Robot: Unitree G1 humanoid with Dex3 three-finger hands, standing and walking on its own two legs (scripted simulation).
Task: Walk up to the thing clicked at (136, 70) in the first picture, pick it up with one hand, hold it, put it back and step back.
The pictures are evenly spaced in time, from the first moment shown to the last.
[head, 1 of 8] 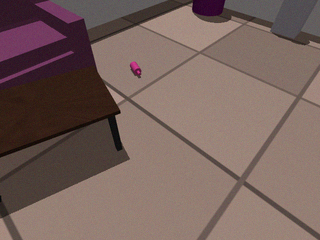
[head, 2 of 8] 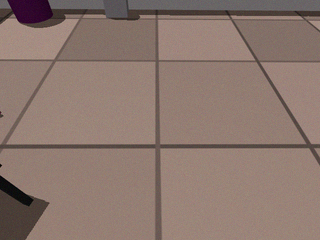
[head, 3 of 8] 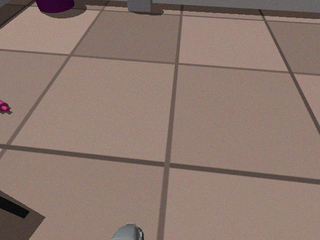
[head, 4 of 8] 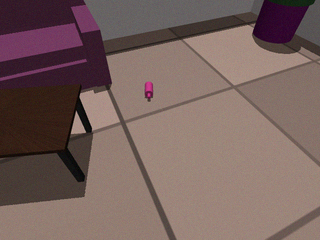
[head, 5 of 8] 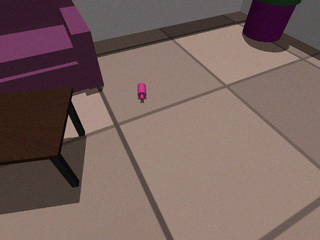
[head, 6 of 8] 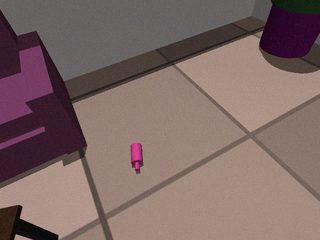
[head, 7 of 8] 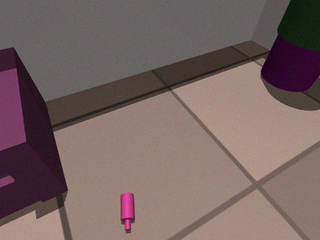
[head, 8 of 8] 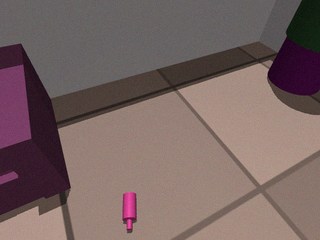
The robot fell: no
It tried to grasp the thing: no
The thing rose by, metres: 0.00
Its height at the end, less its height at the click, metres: +0.00
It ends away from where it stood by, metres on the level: 0.00
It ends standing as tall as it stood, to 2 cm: yes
